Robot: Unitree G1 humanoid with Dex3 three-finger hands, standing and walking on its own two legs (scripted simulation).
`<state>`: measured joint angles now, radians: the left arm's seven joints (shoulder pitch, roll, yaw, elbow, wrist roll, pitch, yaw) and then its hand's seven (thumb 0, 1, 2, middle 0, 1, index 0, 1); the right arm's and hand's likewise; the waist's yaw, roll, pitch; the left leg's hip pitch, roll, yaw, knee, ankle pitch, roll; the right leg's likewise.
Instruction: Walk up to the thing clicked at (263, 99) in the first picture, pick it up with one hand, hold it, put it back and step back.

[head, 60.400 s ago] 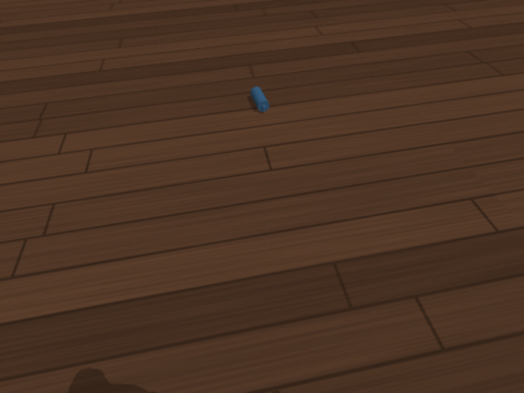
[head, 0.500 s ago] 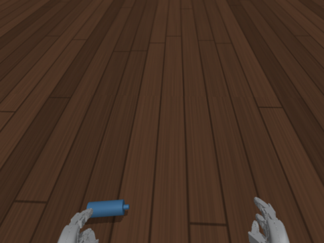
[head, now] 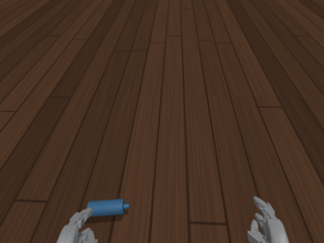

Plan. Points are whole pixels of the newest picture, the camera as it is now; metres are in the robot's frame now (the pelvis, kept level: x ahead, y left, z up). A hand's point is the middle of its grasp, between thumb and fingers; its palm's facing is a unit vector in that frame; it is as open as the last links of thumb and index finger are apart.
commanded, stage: home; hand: left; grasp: from above
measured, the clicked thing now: (109, 207) +0.46 +0.33 -0.67
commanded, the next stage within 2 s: stand in 0.02 s
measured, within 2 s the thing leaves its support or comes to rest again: neither
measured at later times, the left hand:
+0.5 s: hand out of the picture +0.08 +0.25 -0.10, palm faces +0.07 -0.93 -0.35, open 7.4 cm
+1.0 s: hand out of the picture +0.02 +0.24 -0.10, palm faces +0.08 -0.93 -0.35, open 7.4 cm
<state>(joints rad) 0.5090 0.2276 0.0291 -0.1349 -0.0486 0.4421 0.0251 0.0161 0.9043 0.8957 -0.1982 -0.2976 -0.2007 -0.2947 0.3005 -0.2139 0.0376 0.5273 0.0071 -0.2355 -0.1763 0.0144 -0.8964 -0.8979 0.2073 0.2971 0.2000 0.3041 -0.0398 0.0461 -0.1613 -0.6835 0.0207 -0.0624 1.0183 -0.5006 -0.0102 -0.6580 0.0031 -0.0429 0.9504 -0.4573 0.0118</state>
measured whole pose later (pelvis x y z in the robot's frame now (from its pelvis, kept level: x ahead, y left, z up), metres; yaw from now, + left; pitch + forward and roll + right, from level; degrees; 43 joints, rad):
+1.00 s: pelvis -0.01 +0.00 +0.06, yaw +3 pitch -4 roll -1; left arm 0.17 0.30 0.04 1.11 0.04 0.00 0.03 0.01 0.90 0.90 -0.20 -0.30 -0.20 -0.30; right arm 0.14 -0.30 -0.03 1.08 -0.02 0.01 -0.01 0.01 -0.90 -0.90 0.21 0.30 0.20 0.30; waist 0.02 0.02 0.07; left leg -0.18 -0.02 -0.08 0.47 -0.22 0.00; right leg -0.15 -0.04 -0.07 0.43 -0.22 0.02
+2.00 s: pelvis +0.01 -0.01 +0.07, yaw +3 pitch -3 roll +0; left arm 0.11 0.32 0.03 1.14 0.02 0.00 0.01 0.01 0.90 0.90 -0.20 -0.30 -0.20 -0.30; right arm 0.11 -0.33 0.00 1.12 -0.02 0.00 -0.01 0.01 -0.90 -0.90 0.21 0.30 0.20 0.30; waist 0.01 0.02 0.06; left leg -0.13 0.00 -0.09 0.39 -0.21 -0.02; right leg -0.11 -0.03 -0.08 0.37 -0.21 0.00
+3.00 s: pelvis -0.06 +0.04 +0.04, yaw +4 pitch -2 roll +0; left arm -0.01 0.41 0.08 0.90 0.01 0.06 0.03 0.01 0.90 0.90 -0.20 -0.30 -0.20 -0.30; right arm 0.16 -0.38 -0.06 0.95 -0.04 0.04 0.01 0.00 -0.90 -0.90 0.20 0.30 0.20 0.30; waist -0.03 -0.06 0.22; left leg -0.28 -0.05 -0.01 0.67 -0.36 0.04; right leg -0.43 -0.04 0.08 0.86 -0.50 0.00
